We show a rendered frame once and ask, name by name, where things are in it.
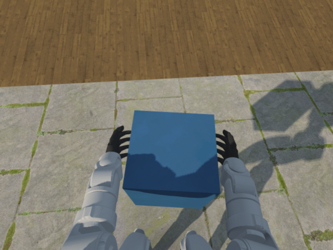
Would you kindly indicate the robot left upper arm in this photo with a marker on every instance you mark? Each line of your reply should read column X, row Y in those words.
column 101, row 240

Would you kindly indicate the robot thigh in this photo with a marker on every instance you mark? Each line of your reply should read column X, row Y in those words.
column 135, row 241
column 194, row 242

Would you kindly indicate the robot left hand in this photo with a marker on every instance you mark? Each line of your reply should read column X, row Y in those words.
column 115, row 141

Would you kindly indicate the robot left forearm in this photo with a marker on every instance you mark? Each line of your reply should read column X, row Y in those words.
column 98, row 211

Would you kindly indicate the carton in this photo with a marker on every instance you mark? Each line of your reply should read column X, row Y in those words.
column 172, row 160

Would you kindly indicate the left robot thigh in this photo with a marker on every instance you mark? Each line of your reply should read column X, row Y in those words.
column 135, row 241

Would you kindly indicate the robot right hand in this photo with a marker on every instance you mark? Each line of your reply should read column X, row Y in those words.
column 229, row 146

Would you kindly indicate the robot right forearm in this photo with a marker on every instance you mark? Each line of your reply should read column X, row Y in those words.
column 245, row 218

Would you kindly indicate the right robot thigh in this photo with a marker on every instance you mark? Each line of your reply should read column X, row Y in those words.
column 194, row 242

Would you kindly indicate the robot right upper arm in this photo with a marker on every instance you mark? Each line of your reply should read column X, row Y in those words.
column 244, row 244

